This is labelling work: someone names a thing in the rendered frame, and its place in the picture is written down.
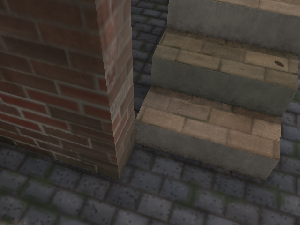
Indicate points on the stairs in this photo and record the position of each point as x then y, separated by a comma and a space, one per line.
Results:
222, 76

